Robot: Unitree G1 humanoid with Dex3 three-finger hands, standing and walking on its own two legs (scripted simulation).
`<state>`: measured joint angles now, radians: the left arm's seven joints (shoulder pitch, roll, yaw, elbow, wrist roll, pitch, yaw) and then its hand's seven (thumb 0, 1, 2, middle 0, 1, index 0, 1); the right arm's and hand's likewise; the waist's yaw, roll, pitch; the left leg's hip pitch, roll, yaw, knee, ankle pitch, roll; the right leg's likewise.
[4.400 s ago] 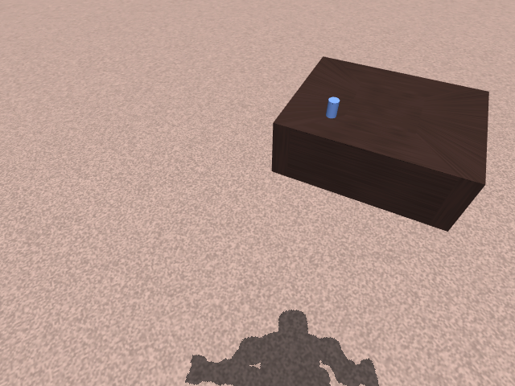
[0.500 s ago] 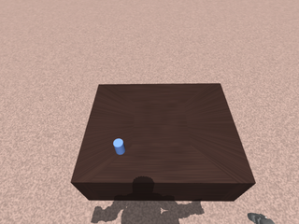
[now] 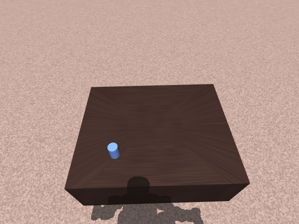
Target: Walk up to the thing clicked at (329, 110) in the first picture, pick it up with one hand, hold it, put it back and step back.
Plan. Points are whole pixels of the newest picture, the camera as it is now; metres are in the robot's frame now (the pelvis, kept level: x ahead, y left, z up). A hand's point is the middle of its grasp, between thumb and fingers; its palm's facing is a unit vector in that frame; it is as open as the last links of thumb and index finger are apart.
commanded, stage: walk up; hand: left
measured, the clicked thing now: (113, 150) +0.53 +0.21 -0.41
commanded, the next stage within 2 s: stand in 0.16 s
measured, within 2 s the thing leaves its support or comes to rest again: neither
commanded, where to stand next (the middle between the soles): +0.04 -0.01 m, yaw +2 degrees
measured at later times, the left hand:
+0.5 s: hand out of the picture +0.08 +0.25 -0.16, palm faces -0.03 -0.94 -0.33, open 7.3 cm
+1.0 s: hand out of the picture +0.10 +0.25 -0.16, palm faces -0.04 -0.94 -0.34, open 7.3 cm
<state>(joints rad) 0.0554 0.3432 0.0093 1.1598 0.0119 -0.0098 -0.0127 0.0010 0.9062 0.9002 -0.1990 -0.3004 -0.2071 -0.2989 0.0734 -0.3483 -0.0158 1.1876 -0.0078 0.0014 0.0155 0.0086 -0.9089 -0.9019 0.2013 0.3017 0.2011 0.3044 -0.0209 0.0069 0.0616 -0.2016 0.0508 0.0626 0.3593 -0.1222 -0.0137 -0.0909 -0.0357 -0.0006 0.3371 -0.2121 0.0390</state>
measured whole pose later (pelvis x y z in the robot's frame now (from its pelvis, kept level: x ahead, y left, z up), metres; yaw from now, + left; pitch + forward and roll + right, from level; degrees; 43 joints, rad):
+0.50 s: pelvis +0.01 +0.00 +0.00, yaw +0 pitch -2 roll +0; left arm 0.11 0.35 0.01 1.13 0.02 -0.01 -0.01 0.00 0.91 0.90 -0.20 -0.30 -0.21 -0.30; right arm 0.07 -0.35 -0.02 1.16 -0.01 0.00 0.01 0.01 -0.91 -0.90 0.20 0.30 0.20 0.30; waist -0.01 0.00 0.05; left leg -0.18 0.04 0.07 0.34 -0.13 -0.01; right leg -0.07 -0.05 0.00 0.33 -0.22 0.04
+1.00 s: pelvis +0.02 +0.00 +0.00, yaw +0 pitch -2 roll +0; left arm 0.11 0.35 0.00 1.11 0.02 -0.01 -0.01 0.00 0.91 0.90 -0.20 -0.30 -0.21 -0.30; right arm 0.07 -0.35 -0.01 1.15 -0.01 0.00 0.01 0.01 -0.91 -0.90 0.20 0.30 0.20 0.30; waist -0.01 0.00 0.05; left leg -0.16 0.04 0.06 0.34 -0.14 -0.02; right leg -0.05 -0.04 0.00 0.32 -0.24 0.04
